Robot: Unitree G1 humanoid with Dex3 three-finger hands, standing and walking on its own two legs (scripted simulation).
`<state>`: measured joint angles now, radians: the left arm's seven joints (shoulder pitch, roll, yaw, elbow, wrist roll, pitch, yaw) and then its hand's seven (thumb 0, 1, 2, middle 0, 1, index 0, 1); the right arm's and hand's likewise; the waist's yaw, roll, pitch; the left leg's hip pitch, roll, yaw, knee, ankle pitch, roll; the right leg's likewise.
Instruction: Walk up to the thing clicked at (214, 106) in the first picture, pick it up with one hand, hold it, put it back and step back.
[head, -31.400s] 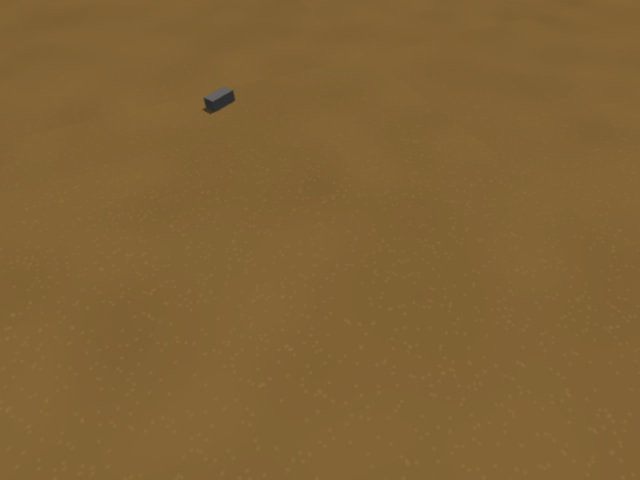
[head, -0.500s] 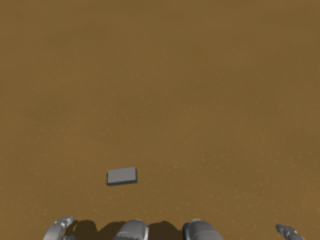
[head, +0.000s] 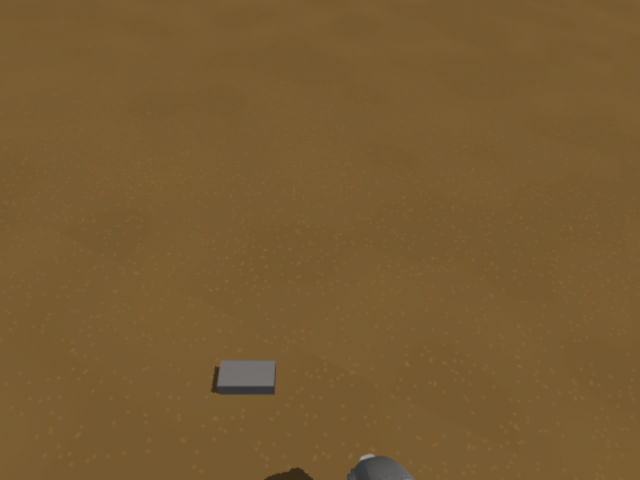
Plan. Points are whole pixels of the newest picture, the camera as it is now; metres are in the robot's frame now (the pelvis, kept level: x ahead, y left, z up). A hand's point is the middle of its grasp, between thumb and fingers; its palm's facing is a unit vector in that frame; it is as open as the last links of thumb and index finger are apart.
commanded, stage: walk up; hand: left
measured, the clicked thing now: (247, 377) +0.53 +0.16 -0.73
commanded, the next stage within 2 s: none
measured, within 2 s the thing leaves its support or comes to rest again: neither
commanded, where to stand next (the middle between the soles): +0.14 -0.05 m, yaw -3 degrees
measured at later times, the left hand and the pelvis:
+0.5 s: hand (184, 443) +0.21 +0.19 -0.14, palm faces -0.15 -0.92 -0.37, open 7.4 cm; pelvis +0.03 -0.03 -0.01, yaw -5 degrees
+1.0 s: hand out of the picture -0.02 +0.27 -0.16, palm faces -0.18 -0.91 -0.38, open 7.4 cm; pelvis -0.06 -0.01 +0.00, yaw -8 degrees
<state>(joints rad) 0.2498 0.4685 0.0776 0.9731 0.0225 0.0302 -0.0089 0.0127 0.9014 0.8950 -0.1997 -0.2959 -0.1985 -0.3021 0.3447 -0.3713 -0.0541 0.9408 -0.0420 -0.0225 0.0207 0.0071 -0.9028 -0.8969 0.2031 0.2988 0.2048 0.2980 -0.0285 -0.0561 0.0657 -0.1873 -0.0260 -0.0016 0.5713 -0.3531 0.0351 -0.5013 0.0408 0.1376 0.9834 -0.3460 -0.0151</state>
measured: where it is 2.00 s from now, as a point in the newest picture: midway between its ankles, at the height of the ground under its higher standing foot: outside the picture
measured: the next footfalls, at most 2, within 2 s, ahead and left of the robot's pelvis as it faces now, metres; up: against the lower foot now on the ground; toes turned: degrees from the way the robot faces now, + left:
right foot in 0.30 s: +0.17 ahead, -0.16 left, +0.00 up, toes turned -6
left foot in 0.66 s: +0.05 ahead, +0.07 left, +0.00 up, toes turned -3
